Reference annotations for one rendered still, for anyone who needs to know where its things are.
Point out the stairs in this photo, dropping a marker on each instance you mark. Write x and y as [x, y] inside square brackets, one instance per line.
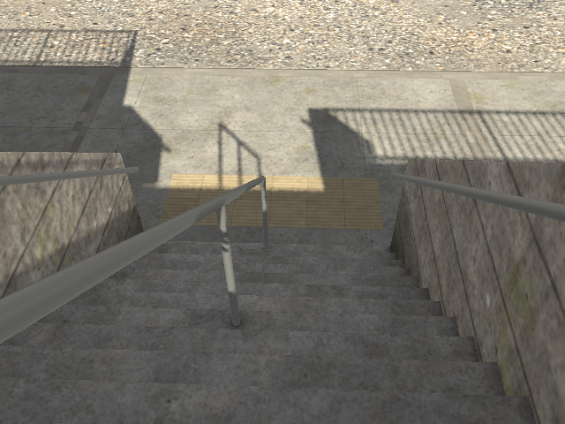
[327, 335]

